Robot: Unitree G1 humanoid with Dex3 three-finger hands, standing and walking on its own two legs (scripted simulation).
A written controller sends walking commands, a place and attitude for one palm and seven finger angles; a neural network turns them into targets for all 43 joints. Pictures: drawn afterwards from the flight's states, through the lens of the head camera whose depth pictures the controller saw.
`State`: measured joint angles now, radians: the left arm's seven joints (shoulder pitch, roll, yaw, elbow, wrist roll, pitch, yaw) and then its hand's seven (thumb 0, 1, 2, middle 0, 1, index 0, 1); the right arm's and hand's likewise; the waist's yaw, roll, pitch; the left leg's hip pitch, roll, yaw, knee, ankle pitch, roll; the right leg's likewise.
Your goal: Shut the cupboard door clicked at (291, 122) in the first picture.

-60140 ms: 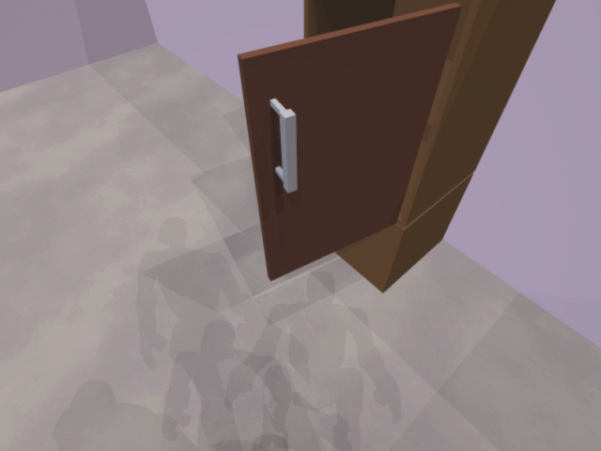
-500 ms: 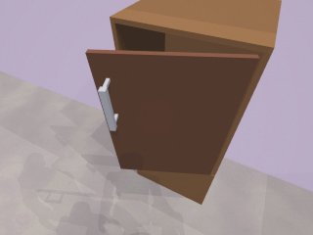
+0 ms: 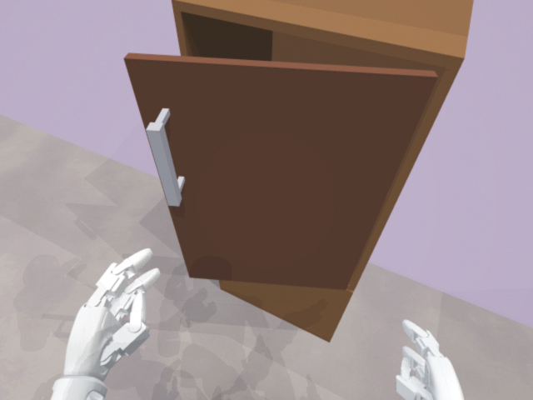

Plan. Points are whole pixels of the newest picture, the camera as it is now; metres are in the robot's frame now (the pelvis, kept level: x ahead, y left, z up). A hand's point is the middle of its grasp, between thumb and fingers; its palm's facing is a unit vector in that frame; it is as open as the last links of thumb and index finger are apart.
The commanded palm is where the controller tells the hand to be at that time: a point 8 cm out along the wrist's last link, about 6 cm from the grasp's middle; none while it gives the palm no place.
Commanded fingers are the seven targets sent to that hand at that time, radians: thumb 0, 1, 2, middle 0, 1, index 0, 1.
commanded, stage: raise the hand and make a fist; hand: left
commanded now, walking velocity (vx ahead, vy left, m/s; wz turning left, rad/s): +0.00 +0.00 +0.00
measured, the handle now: (169, 160) +0.45 +0.18 +0.13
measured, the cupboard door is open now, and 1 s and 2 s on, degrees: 22 22 22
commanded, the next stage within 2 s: bring the fist close to the handle in 1.62 s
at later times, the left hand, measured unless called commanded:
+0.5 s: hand (131, 342) +0.19 +0.18 +0.05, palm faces -0.08 -1.00 -0.01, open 4.3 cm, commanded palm +0.16 +0.24 +0.05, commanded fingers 0.00 0.90 0.90 -0.93 -1.10 -0.93 -1.10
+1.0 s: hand (93, 305) +0.21 +0.21 +0.11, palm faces +0.01 -1.00 -0.07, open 3.0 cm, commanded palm +0.19 +0.26 +0.11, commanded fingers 0.00 0.90 0.90 -1.30 -1.50 -1.30 -1.50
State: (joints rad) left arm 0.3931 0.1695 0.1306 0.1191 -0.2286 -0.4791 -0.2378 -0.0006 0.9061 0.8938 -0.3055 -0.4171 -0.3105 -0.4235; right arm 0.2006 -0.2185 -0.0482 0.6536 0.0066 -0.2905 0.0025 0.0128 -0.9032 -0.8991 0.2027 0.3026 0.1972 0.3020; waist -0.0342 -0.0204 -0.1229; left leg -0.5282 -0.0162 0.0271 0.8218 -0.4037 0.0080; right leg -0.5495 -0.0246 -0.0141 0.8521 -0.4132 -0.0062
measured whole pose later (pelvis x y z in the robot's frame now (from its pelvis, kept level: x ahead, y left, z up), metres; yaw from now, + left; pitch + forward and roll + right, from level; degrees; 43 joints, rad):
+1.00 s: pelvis +0.00 +0.02 +0.00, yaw +2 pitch +3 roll -2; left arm 0.37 0.28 0.18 -0.21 -0.29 -0.13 -0.25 0.01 0.89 0.89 -1.21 -1.40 -1.21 -1.41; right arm 0.26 -0.23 0.06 0.50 0.05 -0.26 -0.06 0.01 -0.90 -0.90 0.20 0.30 0.20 0.30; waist 0.03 0.05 -0.09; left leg -0.48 -0.01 -0.01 0.85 -0.43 0.03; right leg -0.45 -0.02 -0.05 0.79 -0.40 0.02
